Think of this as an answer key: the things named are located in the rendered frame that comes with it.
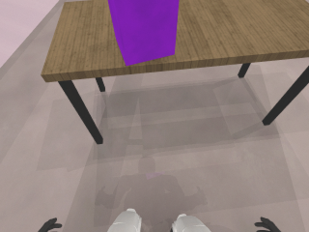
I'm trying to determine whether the right robot hand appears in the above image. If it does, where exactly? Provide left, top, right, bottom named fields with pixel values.
left=254, top=217, right=281, bottom=232

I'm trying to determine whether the carton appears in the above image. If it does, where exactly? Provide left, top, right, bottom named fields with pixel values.
left=107, top=0, right=180, bottom=66

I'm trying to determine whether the left robot hand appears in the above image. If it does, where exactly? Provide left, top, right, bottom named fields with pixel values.
left=38, top=217, right=63, bottom=232

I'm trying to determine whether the left robot thigh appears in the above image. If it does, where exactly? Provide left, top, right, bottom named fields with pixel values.
left=107, top=211, right=142, bottom=232

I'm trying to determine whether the robot thigh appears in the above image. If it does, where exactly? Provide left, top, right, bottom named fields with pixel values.
left=107, top=211, right=142, bottom=232
left=172, top=216, right=211, bottom=232

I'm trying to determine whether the table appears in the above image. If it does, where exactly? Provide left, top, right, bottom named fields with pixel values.
left=41, top=0, right=309, bottom=145

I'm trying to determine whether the right robot thigh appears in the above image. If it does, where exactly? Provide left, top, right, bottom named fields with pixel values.
left=172, top=216, right=211, bottom=232

